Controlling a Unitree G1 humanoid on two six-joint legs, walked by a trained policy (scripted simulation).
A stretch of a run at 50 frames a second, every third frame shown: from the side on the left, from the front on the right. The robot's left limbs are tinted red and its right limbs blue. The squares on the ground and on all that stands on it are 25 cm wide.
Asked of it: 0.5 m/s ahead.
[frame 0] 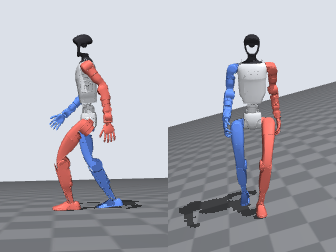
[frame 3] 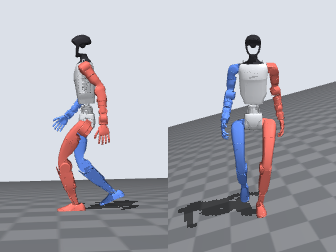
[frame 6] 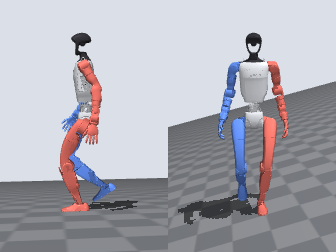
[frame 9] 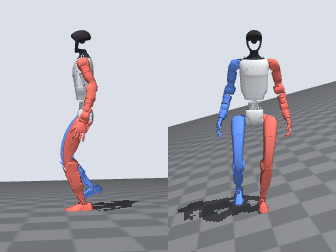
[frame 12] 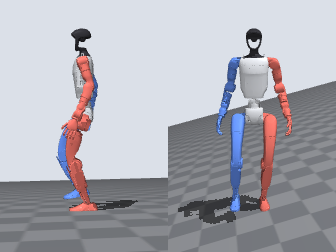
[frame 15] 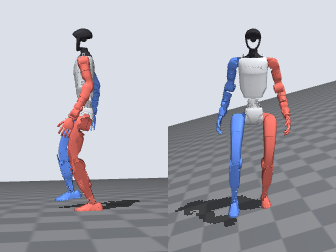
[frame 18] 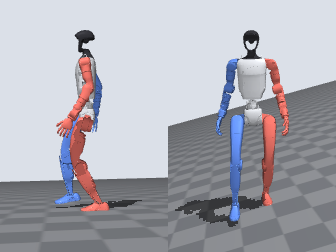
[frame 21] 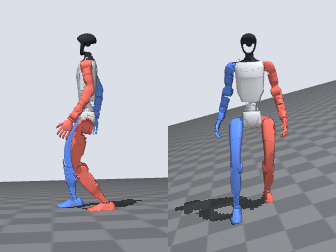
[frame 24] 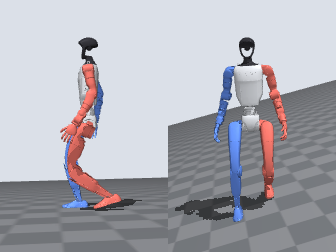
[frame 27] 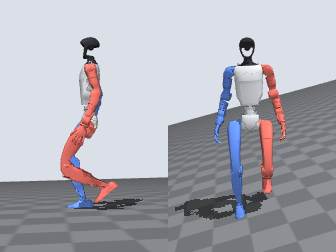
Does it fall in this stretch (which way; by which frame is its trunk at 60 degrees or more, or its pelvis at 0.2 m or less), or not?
no
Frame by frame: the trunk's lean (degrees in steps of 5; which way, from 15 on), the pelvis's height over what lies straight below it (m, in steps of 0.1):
0: 5, 0.8
3: 5, 0.7
6: 5, 0.8
9: 5, 0.8
12: 5, 0.8
15: 0, 0.8
18: 0, 0.8
21: 0, 0.8
24: 5, 0.7
27: 5, 0.7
